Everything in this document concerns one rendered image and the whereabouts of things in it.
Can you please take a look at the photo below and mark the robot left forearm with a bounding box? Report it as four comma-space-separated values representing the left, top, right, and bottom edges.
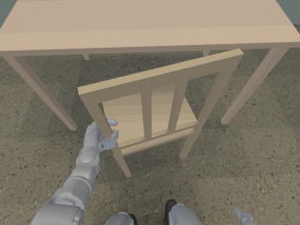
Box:
30, 145, 100, 225

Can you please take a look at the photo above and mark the robot right hand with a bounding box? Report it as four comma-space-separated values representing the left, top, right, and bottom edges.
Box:
233, 208, 258, 225

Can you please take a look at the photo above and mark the robot left hand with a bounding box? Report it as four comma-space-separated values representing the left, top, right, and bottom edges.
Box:
83, 117, 119, 152

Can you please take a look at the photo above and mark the chair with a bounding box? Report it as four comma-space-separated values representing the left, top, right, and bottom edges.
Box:
78, 48, 244, 178

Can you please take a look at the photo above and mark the robot right thigh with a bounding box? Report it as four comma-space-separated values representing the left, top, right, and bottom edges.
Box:
169, 206, 203, 225

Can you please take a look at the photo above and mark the table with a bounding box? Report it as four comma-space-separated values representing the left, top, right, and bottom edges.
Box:
0, 0, 300, 130

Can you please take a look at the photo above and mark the left robot upper arm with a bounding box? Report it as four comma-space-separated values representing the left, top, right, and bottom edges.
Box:
33, 202, 85, 225

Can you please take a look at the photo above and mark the left robot shin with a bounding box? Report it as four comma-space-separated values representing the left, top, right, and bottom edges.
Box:
118, 212, 129, 217

